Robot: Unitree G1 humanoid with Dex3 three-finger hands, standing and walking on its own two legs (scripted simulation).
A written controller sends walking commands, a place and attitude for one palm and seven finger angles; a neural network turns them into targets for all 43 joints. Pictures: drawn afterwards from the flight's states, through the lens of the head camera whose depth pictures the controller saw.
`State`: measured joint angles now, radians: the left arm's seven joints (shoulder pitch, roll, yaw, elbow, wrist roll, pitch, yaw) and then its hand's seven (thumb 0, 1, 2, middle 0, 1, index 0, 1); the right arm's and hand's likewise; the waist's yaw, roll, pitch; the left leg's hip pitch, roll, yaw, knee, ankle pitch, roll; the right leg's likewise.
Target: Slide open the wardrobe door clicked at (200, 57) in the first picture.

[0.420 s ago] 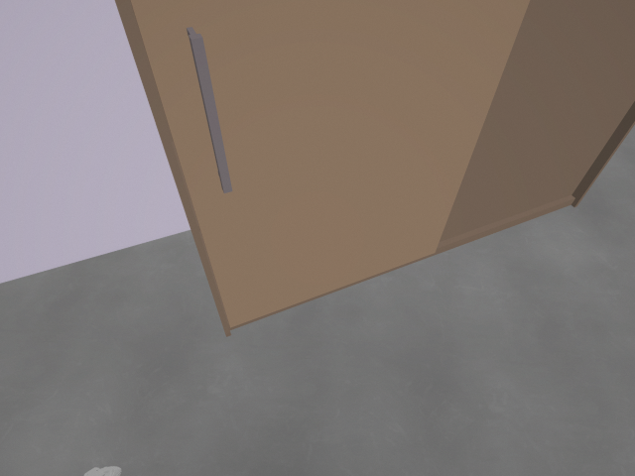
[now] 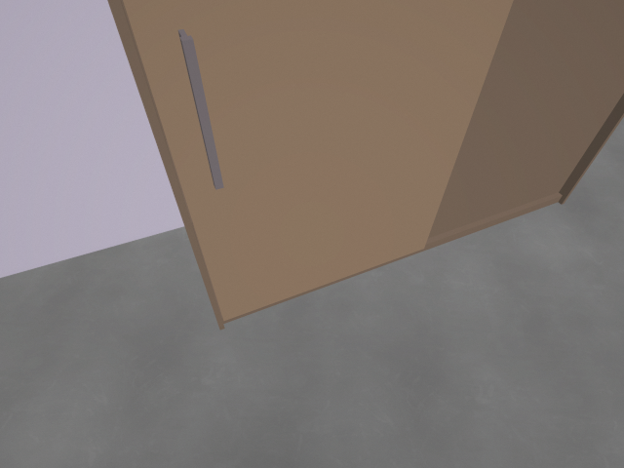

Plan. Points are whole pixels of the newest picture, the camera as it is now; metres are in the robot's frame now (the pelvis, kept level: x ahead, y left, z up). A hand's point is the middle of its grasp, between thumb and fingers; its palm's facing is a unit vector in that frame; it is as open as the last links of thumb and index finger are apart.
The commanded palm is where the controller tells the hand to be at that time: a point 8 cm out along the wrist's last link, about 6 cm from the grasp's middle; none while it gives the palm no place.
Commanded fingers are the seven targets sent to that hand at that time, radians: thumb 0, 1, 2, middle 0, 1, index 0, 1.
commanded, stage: stand and wait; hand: left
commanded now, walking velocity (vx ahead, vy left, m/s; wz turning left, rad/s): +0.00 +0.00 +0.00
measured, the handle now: (202, 118) +0.71 +0.27 +0.08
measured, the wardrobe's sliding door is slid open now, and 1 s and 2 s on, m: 0.00 0.00 0.00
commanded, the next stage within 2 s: look at it before walking up in 0.40 s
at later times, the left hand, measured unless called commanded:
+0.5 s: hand out of the picture +0.08 +0.24 -0.15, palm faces -0.03 -0.94 -0.34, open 7.4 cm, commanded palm none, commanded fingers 0.00 0.90 0.90 -0.20 -0.30 -0.20 -0.30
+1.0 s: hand out of the picture +0.08 +0.24 -0.15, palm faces -0.03 -0.94 -0.34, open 7.4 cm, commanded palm none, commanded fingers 0.00 0.90 0.90 -0.20 -0.30 -0.20 -0.30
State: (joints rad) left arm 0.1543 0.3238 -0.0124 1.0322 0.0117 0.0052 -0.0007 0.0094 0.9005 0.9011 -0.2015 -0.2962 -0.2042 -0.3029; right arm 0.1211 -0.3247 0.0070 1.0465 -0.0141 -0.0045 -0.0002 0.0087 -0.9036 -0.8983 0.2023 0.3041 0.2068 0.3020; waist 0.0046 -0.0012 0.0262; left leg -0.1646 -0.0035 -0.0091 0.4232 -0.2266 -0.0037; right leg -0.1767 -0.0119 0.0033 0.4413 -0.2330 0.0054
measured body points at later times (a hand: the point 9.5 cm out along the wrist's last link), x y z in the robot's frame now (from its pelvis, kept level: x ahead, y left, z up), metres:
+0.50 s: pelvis -0.01 -0.01 +0.00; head -0.01 -0.01 +0.45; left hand +0.08 +0.29 -0.12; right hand +0.06 -0.30 -0.13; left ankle +0.00 +0.12 -0.74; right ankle +0.00 -0.12 -0.74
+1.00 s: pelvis +0.00 -0.01 +0.00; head +0.01 -0.01 +0.45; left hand +0.08 +0.29 -0.13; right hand +0.08 -0.30 -0.13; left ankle +0.00 +0.12 -0.74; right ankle +0.00 -0.12 -0.74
